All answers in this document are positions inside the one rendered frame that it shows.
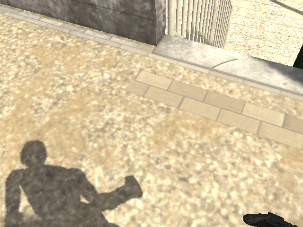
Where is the right robot hand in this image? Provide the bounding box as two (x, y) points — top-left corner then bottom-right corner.
(243, 212), (298, 227)

